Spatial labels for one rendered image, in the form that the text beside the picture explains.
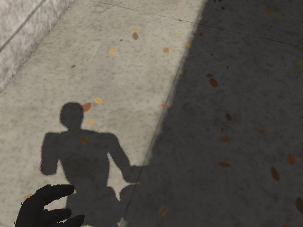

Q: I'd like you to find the robot left hand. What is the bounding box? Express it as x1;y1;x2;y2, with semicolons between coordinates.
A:
13;184;85;227

